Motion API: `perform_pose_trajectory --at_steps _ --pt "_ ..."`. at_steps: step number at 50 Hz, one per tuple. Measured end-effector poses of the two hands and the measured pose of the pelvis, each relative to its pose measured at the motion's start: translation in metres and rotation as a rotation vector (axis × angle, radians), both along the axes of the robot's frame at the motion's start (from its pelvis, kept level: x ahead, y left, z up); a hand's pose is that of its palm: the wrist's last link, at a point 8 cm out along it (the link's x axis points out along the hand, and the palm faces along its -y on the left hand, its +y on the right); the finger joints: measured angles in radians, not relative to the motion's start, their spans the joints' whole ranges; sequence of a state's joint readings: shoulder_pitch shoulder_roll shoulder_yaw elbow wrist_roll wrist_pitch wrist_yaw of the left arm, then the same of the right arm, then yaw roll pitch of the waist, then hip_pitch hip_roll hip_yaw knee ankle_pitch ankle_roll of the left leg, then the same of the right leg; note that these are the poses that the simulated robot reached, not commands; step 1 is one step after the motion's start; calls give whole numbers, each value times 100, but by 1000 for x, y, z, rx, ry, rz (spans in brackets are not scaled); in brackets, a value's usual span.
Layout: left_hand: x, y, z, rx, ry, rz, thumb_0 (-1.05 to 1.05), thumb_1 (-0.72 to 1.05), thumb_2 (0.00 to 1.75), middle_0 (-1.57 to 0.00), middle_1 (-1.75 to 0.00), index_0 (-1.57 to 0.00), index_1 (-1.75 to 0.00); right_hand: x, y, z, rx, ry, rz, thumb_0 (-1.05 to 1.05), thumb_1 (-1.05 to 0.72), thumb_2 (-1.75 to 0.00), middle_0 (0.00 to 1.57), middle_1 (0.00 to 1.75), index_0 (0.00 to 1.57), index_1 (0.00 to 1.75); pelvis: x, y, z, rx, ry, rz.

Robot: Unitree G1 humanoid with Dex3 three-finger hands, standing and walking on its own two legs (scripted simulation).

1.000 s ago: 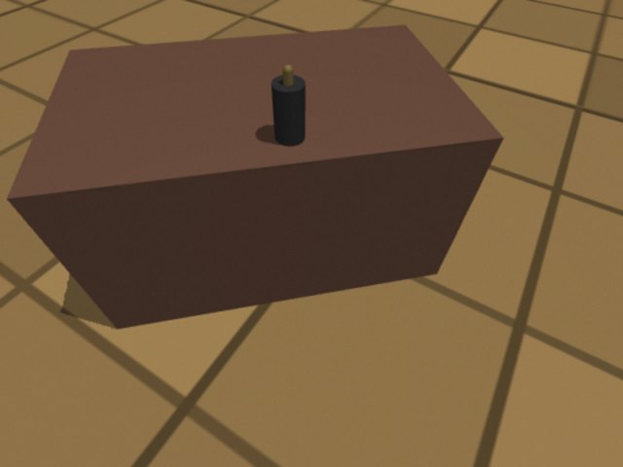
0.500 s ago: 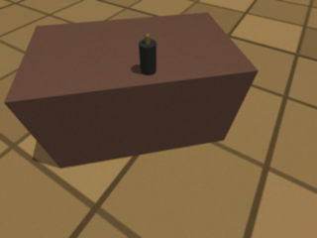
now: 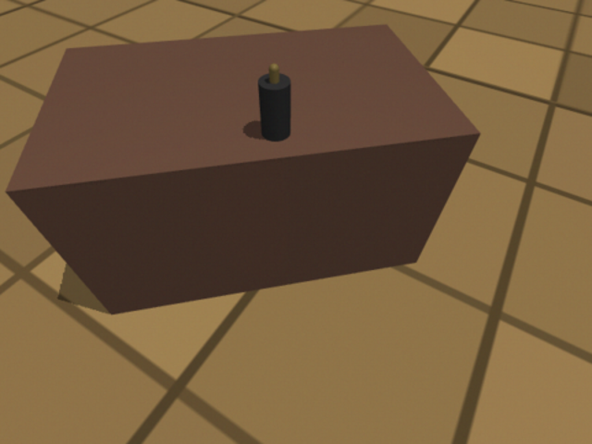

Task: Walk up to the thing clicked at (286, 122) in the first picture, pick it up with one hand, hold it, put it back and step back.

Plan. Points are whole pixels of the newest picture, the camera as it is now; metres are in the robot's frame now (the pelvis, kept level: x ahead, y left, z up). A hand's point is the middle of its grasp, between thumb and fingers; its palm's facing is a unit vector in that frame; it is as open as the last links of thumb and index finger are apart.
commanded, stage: stand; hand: right
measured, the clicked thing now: (275, 101) +0.88 +0.06 -0.04
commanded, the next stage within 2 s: walk up in 0.12 s
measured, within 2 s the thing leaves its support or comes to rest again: neither
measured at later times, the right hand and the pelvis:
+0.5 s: hand (426, 428) +0.17 -0.19 -0.16, palm faces -0.12 +0.90 -0.42, open 7.4 cm; pelvis +0.07 +0.10 -0.04, yaw +6 degrees
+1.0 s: hand (361, 326) +0.34 -0.12 -0.18, palm faces -0.19 +0.92 -0.33, open 7.4 cm; pelvis +0.26 +0.14 -0.03, yaw +11 degrees
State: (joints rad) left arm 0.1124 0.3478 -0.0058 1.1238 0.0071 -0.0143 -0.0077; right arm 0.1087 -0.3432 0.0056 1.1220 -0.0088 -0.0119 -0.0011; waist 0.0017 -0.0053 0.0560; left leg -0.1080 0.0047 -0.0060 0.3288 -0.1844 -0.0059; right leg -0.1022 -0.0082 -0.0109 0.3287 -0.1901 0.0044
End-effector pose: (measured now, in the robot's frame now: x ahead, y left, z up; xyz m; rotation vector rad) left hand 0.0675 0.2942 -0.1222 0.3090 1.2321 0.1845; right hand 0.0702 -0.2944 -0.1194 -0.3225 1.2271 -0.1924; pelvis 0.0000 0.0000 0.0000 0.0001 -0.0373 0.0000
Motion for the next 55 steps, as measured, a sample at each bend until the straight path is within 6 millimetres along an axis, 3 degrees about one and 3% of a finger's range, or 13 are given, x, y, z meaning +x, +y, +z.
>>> perform_pose_trajectory --at_steps 7,10,16,22,25,27,34,40,44,49,55 --pt "-2 1 0 -2 -2 5 0 90 90 -21 -30 -20 -30 -1 0 0 5 5 0 1 -91 -90 20 30 20 30 0 0 0 -2 1 5" --pt "-6 11 2 6 -53 32 0 90 90 -21 -30 -20 -30 1 -3 0 4 19 27 1 -91 -90 20 30 20 30 5 4 -3 -13 5 30" --pt "-26 57 9 67 -39 104 0 90 90 -21 -30 -21 -30 26 1 7 -25 30 67 1 -91 -90 20 30 20 30 25 29 -7 -32 1 67" --pt "-23 120 -6 93 -10 141 1 90 90 -21 -30 -20 -30 73 35 7 -64 12 115 1 -91 -90 20 30 20 30 56 71 -23 -55 -12 119" --pt "-6 149 -23 95 13 134 1 90 90 -21 -30 -20 -30 96 61 4 -80 -37 112 1 -91 -90 20 30 20 30 73 95 -36 -9 -23 111" --pt "10 157 -27 80 25 126 1 90 90 -20 -30 -20 -30 102 78 4 -71 -65 98 1 -91 -90 20 30 20 30 83 107 -36 -16 -24 123" --pt "85 164 -6 15 -84 101 1 90 90 -20 -30 -20 -30 120 122 15 -30 -14 104 1 -91 -90 20 30 20 30 129 132 -12 -14 -18 159" --pt "132 171 5 18 -96 99 0 90 90 -21 -30 -20 -30 158 134 11 -11 -9 127 1 -90 -90 21 30 21 30 175 143 -10 6 -16 171" --pt "169 172 10 40 -102 96 1 90 90 -21 -30 -20 -30 196 133 -1 0 -12 139 1 -90 -90 21 30 21 30 210 145 -15 13 -8 175" --pt "214 170 11 88 -163 115 1 90 90 -21 -30 -20 -30 259 131 -23 11 -22 166 1 -90 -90 20 30 20 30 254 140 -29 -14 -16 189" --pt "228 166 26 84 -188 175 0 90 90 -21 -30 -20 -30 341 150 -11 31 -80 263 1 -91 -90 20 30 20 30 291 146 -16 12 -24 207"
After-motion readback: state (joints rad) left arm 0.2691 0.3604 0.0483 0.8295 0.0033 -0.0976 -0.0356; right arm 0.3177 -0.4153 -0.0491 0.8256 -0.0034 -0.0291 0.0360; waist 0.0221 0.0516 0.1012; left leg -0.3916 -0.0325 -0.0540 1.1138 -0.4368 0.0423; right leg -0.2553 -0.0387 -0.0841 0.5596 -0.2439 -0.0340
